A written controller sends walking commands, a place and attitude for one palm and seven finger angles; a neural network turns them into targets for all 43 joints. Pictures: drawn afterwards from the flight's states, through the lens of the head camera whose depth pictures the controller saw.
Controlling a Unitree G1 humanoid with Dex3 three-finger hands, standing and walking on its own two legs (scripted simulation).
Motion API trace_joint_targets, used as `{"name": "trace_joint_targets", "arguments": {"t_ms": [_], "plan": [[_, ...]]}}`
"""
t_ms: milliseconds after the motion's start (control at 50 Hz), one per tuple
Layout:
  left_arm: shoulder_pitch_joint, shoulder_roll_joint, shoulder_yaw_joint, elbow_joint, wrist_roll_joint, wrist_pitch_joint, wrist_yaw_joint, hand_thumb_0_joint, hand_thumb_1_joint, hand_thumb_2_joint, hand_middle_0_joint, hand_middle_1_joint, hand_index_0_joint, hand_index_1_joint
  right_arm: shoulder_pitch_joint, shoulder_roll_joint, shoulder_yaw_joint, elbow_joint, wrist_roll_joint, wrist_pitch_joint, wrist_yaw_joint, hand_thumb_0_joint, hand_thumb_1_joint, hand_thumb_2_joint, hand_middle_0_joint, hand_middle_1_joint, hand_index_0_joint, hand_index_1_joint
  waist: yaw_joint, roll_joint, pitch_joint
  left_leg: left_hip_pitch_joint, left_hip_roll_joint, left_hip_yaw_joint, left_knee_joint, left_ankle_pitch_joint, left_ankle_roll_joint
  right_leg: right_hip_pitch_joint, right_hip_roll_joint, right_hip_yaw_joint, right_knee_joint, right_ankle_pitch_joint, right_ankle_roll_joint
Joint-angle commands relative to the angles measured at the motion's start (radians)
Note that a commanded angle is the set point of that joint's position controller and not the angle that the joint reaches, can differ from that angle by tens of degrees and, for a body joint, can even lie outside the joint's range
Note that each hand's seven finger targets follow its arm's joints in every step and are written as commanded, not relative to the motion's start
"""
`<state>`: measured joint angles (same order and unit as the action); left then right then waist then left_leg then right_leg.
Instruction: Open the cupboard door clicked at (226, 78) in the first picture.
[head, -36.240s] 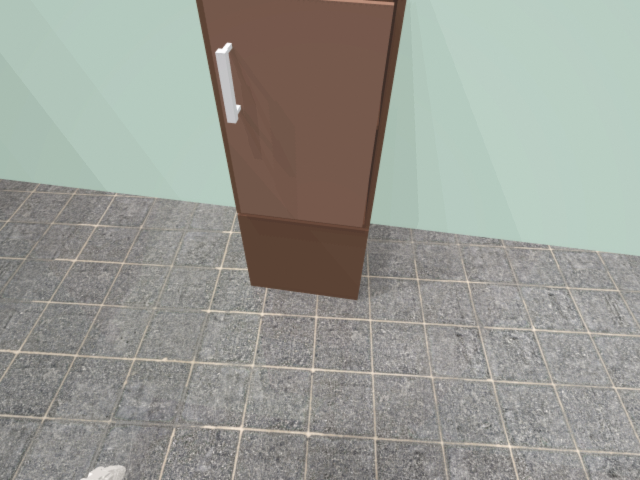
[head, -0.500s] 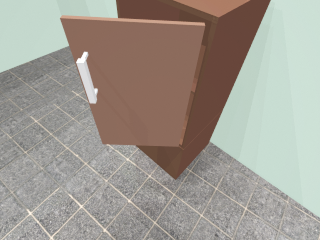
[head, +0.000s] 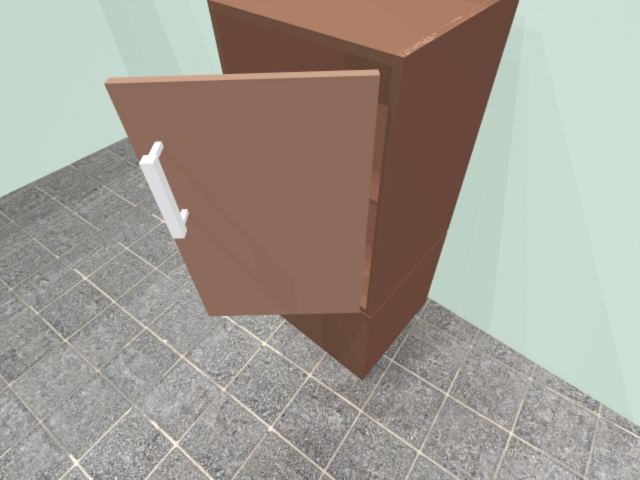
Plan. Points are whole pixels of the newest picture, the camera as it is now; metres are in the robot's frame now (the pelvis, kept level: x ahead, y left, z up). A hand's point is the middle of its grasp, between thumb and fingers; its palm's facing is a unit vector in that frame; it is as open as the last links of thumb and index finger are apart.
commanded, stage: come to a stop and stand still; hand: left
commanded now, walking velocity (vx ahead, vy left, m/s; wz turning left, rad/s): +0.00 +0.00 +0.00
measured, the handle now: (168, 192) +0.52 +0.26 +0.08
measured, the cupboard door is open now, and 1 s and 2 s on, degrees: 42 42 42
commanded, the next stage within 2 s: look again from close up in 0.38 s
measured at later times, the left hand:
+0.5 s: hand out of the picture +0.00 +0.16 -0.17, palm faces +0.01 -0.98 -0.19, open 7.4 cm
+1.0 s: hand out of the picture +0.01 +0.16 -0.17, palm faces +0.02 -0.98 -0.20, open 7.3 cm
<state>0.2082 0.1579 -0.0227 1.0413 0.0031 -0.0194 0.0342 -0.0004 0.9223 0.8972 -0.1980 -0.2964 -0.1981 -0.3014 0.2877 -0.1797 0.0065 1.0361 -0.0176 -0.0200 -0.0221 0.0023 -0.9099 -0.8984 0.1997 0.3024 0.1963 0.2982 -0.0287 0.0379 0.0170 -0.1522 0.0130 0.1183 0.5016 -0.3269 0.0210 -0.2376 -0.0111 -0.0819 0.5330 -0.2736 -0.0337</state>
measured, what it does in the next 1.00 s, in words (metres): stands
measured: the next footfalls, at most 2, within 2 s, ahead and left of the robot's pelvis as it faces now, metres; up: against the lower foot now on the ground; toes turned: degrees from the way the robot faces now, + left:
none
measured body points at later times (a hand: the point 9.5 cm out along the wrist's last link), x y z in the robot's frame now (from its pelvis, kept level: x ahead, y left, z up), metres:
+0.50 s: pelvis +0.00 -0.01 +0.01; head +0.02 -0.02 +0.46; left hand +0.00 +0.21 -0.15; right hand -0.01 -0.22 -0.16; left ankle -0.03 +0.10 -0.73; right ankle +0.01 -0.10 -0.74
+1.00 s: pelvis +0.01 -0.01 +0.01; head +0.02 -0.01 +0.46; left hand +0.01 +0.22 -0.15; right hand +0.00 -0.21 -0.16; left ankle -0.03 +0.10 -0.73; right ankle +0.01 -0.10 -0.74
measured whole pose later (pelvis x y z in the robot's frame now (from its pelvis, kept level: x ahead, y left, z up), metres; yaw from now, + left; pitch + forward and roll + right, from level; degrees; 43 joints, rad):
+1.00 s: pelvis +0.01 -0.01 +0.01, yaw +0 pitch -1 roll +0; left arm 0.27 0.15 -0.01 1.13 0.01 -0.02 0.03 0.01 0.92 0.90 -0.20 -0.30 -0.20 -0.30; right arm 0.28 -0.13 0.02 1.16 -0.01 -0.03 -0.03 0.00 -0.91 -0.90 0.20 0.30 0.20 0.30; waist 0.00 0.00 0.04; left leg -0.10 0.02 0.11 0.41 -0.29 0.01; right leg -0.19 0.00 -0.09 0.45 -0.25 -0.04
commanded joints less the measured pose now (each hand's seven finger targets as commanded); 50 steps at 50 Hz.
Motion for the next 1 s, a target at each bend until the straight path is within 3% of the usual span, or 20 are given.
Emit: {"name": "trace_joint_targets", "arguments": {"t_ms": [0,100,280,560,700,840,980], "plan": [[0.045,0.115,0.023,-0.036,0.001,-0.017,0.004,0.0,0.9,0.9,-0.2,-0.3,-0.2,-0.3,0.055,-0.082,-0.008,-0.03,-0.002,-0.01,-0.002,0.0,-0.9,-0.9,0.2,0.3,0.2,0.3,0.013,-0.06,0.039,-0.062,0.1,-0.123,-0.136,0.151,0.013,0.042,-0.112,0.142,-0.112,0.198,-0.03],[0.058,0.116,0.022,-0.02,0.001,-0.015,0.002,0.0,0.9,0.9,-0.2,-0.3,-0.2,-0.3,0.053,-0.08,-0.002,-0.003,-0.001,-0.006,0.0,0.0,-0.9,-0.9,0.2,0.3,0.2,0.3,0.015,-0.067,0.069,-0.058,0.094,-0.115,-0.161,0.101,0.014,0.027,-0.11,0.154,-0.151,0.125,-0.027],[0.095,0.111,0.022,0.025,0.0,-0.023,0.003,0.0,0.9,0.9,-0.2,-0.3,-0.2,-0.3,0.059,-0.071,0.001,0.056,0.003,-0.013,-0.004,0.0,-0.9,-0.9,0.2,0.3,0.2,0.3,0.019,-0.042,0.02,-0.016,0.1,-0.106,-0.161,0.163,0.01,0.071,-0.118,0.145,-0.148,0.238,-0.026],[0.124,0.083,0.022,0.064,0.004,-0.018,0.006,0.0,0.9,0.9,-0.2,-0.3,-0.2,-0.3,0.073,-0.041,0.0,0.101,0.004,-0.011,-0.011,0.0,-0.9,-0.9,0.2,0.3,0.2,0.3,0.023,-0.039,0.067,-0.033,0.105,-0.104,-0.176,0.141,0.008,0.053,-0.111,0.138,-0.162,0.202,-0.024],[0.134,0.078,0.024,0.065,0.003,-0.019,0.005,0.0,0.9,0.9,-0.2,-0.3,-0.2,-0.3,0.078,-0.039,-0.001,0.105,0.004,-0.016,-0.013,0.0,-0.9,-0.9,0.2,0.3,0.2,0.3,0.026,-0.033,0.03,-0.015,0.108,-0.105,-0.17,0.179,0.01,0.071,-0.112,0.133,-0.149,0.243,-0.023],[0.129,0.076,0.027,0.063,0.006,-0.016,0.006,0.0,0.9,0.9,-0.2,-0.3,-0.2,-0.3,0.073,-0.031,-0.004,0.109,0.004,-0.015,-0.016,0.0,-0.9,-0.9,0.2,0.3,0.2,0.3,0.03,-0.04,0.066,-0.022,0.112,-0.104,-0.177,0.191,0.011,0.061,-0.111,0.123,-0.146,0.256,-0.022],[0.126,0.082,0.029,0.059,0.006,-0.016,0.005,0.0,0.9,0.9,-0.2,-0.3,-0.2,-0.3,0.072,-0.038,-0.006,0.108,0.003,-0.016,-0.015,0.0,-0.9,-0.9,0.2,0.3,0.2,0.3,0.029,-0.048,0.049,-0.019,0.107,-0.106,-0.174,0.179,0.011,0.066,-0.114,0.131,-0.153,0.243,-0.022]]}}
